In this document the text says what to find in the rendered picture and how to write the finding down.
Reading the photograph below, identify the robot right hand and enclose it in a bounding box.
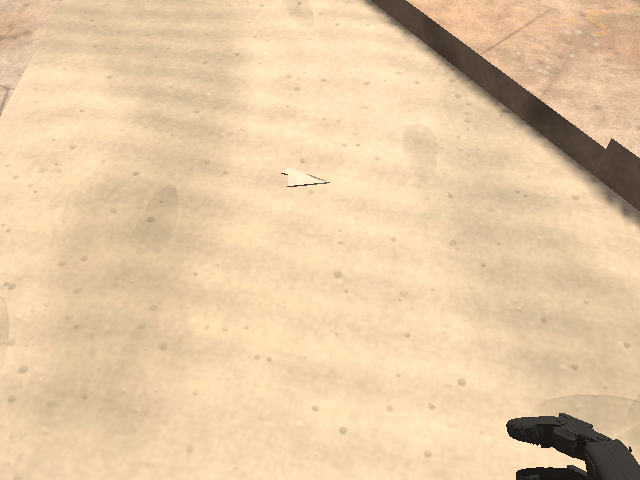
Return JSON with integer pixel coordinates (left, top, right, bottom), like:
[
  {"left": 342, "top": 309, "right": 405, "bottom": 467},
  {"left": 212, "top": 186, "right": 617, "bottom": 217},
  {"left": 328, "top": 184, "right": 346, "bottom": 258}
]
[{"left": 506, "top": 413, "right": 640, "bottom": 480}]

